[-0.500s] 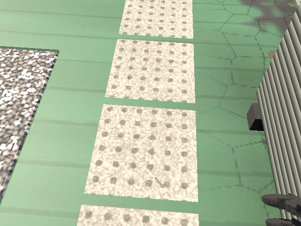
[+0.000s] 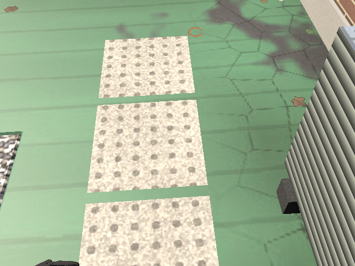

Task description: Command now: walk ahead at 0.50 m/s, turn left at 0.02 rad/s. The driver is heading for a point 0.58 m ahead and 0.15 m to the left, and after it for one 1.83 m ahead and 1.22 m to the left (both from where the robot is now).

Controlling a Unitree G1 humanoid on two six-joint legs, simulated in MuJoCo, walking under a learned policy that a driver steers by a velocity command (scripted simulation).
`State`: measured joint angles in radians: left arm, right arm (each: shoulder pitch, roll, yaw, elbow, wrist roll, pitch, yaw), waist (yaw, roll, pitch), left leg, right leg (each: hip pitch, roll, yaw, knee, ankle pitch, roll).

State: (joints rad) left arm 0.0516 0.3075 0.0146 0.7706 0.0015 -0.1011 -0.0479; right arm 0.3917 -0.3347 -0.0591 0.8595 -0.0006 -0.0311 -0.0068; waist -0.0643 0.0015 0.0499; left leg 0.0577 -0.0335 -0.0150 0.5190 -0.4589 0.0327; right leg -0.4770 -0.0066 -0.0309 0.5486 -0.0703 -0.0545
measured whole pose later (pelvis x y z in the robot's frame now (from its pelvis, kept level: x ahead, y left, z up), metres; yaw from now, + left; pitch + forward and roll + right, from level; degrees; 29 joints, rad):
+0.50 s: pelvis +0.29 +0.04 +0.00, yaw +8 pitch +1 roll -2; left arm 0.31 0.33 0.06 0.91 -0.01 -0.04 0.01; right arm 0.11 -0.28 -0.04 0.70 0.02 -0.06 0.05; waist 0.05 0.01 0.02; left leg -0.52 0.03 0.03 0.55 -0.06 0.08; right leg 0.13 -0.02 -0.17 0.28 -0.41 0.04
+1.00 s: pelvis +0.53 +0.11 +0.01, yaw +26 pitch +2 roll +0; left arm 0.05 0.28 0.04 0.73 0.03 -0.08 0.00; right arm 0.27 -0.32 -0.08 0.71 0.01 0.01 -0.05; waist -0.04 0.00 0.03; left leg -0.21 -0.17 -0.23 0.67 -0.47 0.07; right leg -0.44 0.05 0.05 0.46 -0.05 -0.02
